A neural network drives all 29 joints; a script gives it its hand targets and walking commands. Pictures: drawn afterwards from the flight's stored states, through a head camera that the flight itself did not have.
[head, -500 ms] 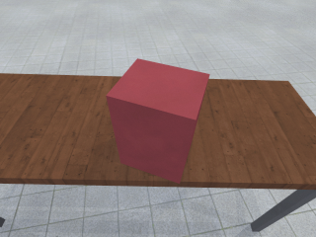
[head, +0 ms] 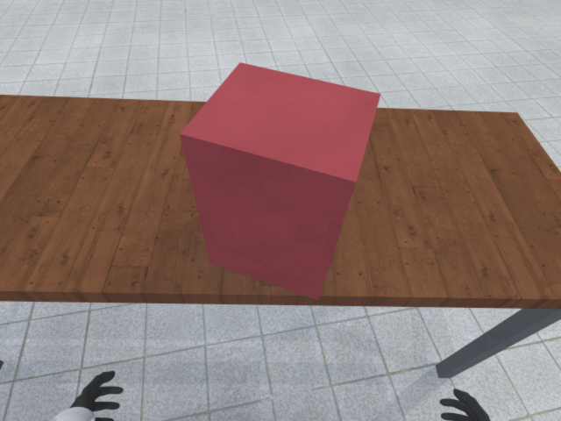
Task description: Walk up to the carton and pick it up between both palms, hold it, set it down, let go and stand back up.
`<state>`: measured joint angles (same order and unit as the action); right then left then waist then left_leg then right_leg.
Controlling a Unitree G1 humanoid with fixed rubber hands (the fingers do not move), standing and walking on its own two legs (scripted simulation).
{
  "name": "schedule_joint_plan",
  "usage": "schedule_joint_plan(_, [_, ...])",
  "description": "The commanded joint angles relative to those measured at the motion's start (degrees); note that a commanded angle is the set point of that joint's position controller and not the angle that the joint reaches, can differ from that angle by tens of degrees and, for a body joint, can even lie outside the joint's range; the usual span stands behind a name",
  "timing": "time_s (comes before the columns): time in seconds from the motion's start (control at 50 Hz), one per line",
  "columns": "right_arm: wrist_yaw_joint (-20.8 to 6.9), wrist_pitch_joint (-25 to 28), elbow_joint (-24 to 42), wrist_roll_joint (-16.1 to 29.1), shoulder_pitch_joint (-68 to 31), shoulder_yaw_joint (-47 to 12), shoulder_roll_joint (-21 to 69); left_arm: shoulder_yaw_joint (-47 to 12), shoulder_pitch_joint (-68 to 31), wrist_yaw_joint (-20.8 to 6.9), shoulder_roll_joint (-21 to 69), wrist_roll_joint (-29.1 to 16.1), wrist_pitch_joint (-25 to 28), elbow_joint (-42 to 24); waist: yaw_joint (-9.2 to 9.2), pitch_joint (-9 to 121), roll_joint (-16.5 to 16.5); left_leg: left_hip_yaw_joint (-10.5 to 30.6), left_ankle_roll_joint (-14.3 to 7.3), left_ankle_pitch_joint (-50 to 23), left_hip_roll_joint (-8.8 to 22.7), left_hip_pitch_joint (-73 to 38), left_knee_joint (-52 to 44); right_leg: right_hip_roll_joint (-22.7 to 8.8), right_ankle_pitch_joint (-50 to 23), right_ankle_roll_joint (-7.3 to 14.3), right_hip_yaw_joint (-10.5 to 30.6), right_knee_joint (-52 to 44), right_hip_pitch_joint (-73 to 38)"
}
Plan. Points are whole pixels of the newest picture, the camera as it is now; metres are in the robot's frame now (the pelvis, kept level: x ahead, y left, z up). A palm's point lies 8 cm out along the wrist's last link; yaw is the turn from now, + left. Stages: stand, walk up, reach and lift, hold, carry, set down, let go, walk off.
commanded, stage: reach and lift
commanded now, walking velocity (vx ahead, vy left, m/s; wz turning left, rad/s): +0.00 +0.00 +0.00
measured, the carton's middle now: (282, 191) +0.43 +0.01 +0.09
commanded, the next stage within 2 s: none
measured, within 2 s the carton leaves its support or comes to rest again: neither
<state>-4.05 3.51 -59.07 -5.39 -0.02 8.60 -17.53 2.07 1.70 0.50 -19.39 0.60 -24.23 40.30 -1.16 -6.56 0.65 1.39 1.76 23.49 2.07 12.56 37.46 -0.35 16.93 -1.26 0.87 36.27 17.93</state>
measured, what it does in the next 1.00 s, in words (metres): stands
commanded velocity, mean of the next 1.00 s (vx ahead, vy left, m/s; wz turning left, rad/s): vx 0.00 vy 0.00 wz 0.00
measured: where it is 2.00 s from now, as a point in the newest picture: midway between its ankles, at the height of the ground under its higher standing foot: outside the picture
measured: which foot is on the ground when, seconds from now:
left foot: down 0.00-1.00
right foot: down 0.00-1.00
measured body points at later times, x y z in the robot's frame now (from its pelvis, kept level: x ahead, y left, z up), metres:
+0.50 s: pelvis -0.02 +0.01 +0.01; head -0.02 +0.02 +0.46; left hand +0.13 +0.28 -0.07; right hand +0.11 -0.24 -0.07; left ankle -0.04 +0.14 -0.72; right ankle +0.03 -0.14 -0.72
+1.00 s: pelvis -0.01 -0.02 +0.02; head -0.02 +0.00 +0.47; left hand +0.17 +0.25 -0.01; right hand +0.15 -0.22 +0.00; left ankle -0.04 +0.14 -0.72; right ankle +0.03 -0.14 -0.72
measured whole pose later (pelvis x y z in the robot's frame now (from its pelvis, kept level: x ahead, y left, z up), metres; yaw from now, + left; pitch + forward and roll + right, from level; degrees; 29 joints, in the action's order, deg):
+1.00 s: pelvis -0.01 -0.02 +0.02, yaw -2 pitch -7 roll +0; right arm 9.9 -12.7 0.5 0.8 26.2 -1.4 -4.0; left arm 3.7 15.5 -6.5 -21.5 -8.1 -19.4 9.2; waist 2.9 -5.8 1.3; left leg -1.1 3.0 15.1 4.0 -1.6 20.6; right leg 1.6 9.0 0.0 2.6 21.6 5.5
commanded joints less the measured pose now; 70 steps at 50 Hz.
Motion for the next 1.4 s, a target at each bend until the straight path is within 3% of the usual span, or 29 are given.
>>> schedule_joint_plan(0.0, [0.77, 1.29, 8.86, 2.84, 0.0, 1.91, -14.43, 5.74, -3.85, -0.93, -7.93, 3.92, -6.25, -19.69, -0.04, 17.07, -2.02, -5.46, 2.87, -29.19, -0.42, 0.66, -1.43, 2.04, -25.55, 2.91, -4.48, -0.59, -10.89])
schedule_joint_plan(0.06, [2.77, 3.38, 13.29, 4.87, 4.41, 0.12, -13.22, 8.55, 3.46, -1.8, -7.8, 5.23, -5.4, -24.99, 1.89, 20.7, -2.17, -5.1, 3.25, -37.55, -1.76, -2.77, -1.23, 1.95, -37.39, 1.19, -3.36, -1.99, -17.14])
schedule_joint_plan(0.12, [4.67, 4.38, 17.91, 5.49, 5.88, -1.34, -10.0, 8.14, 6.91, -2.23, -8.07, 4.81, -3.99, -25.85, 2.72, 18.5, 0.23, -6.61, 2.3, -32.61, -2.83, -0.92, -4.64, 1.26, -40.19, 0.11, -2.98, -4.44, -22.54])
schedule_joint_plan(0.18, [5.52, 3.51, 22.14, 5.78, 7.48, -1.42, -7.87, 7.31, 7.28, -2.05, -8.65, 3.9, -3.26, -27.03, 2.73, 14.57, 0.9, -8.58, 1.33, -25.05, -3.17, 0.71, -8.02, 0.55, -33.44, -0.32, -3.08, -7.1, -22.22])
schedule_joint_plan(0.3, [6.07, 0.96, 30.76, 4.57, 9.83, -0.59, -3.3, 5.06, 3.36, -1.37, -9.18, 0.95, -1.85, -31.86, 1.59, 6.86, -2.05, -10.36, 0.78, -14.46, -2.66, 1.72, -13.73, 0.13, -14.37, 0.72, -3.08, -11.64, -17.66])
schedule_joint_plan(0.36, [6.26, -0.35, 35.47, 4.23, 11.66, -0.7, -1.1, 4.01, 2.53, -1.3, -9.01, -0.41, -0.83, -34.3, 1.45, 5.17, -3.44, -11.69, 0.23, -10.34, -2.15, 4.36, -16.25, 0.45, -8.83, 1.76, -2.54, -12.78, -19.43])
schedule_joint_plan(0.52, [7.33, -3.62, 45.52, 3.92, 13.66, -1.2, 0.02, 3.14, 5.64, -2.08, -7.78, -1.33, 3.44, -35.36, 1.67, 2.41, -8.27, -12.0, -3.49, -0.01, 3.04, 22.95, -27.44, 4.9, -13.25, 0.63, -4.59, -7.89, -39.88])
schedule_joint_plan(0.62, [7.99, -5.84, 51.14, 3.31, 13.5, -2.04, 0.8, 3.71, 7.14, -3.03, -7.18, -1.82, 5.66, -34.29, 2.1, 1.11, -7.31, -11.9, -5.03, 2.56, 4.18, 28.33, -31.17, 6.24, -13.48, -0.05, -4.95, -7.37, -45.5])
schedule_joint_plan(0.74, [9.96, -9.63, 58.84, 3.53, 16.19, -4.71, 4.52, 5.23, 6.82, -4.71, -8.93, -3.91, 6.68, -33.94, 3.29, -1.18, -1.15, -12.38, -4.63, -0.54, 1.89, 20.13, -28.45, 4.0, -9.29, -0.1, -2.26, -12.92, -37.05])
schedule_joint_plan(0.86, [12.79, -13.39, 67.83, 4.68, 21.65, -8.13, 10.53, 6.59, 6.44, -6.19, -13.31, -7.78, 6.4, -37.65, 4.2, -1.11, 4.51, -12.8, -1.3, -9.75, -2.76, -0.62, -21.65, -0.73, -3.66, 0.4, 1.55, -22.34, -17.73])
schedule_joint_plan(0.96, [15.01, -14.02, 72.57, 6.75, 26.21, -11.05, 13.27, 7.52, 9.03, -6.91, -14.74, -9.17, 7.75, -43.09, 4.63, 1.76, -0.17, -11.39, -0.64, -12.77, -2.76, -4.42, -21.22, -2.53, -9.39, -0.7, 2.29, -22.59, -16.63])
schedule_joint_plan(1.1, [16.4, -9.77, 76.2, 8.65, 31.42, -11.35, 15.01, 6.6, 15.6, -6.35, -14.86, -10.98, 11.22, -52.84, 4.69, 6.87, -7.2, -9.82, 0.25, -15.83, -1.75, -3.75, -21.0, -2.42, -14.6, 0.47, 1.54, -20.36, -20.77])
schedule_joint_plan(1.24, [16.84, -5.39, 78.94, 9.5, 33.56, -10.06, 14.24, 3.77, 20.59, -5.59, -14.03, -13.19, 14.14, -58.68, 3.86, 6.72, -7.23, -7.91, 0.67, -19.97, -0.69, -1.44, -20.64, -0.52, -17.84, 1.91, 0.82, -18.93, -23.47])
schedule_joint_plan(1.38, [16.94, -5.21, 81.29, 11.99, 31.61, -8.79, 12.5, 1.72, 20.97, -5.2, -11.83, -14.82, 15.61, -61.8, 3.01, 3.07, -6.68, -4.89, 2.06, -26.81, 0.49, -1.69, -21.1, 1.13, -20.37, 2.86, 0.09, -18.8, -23.8])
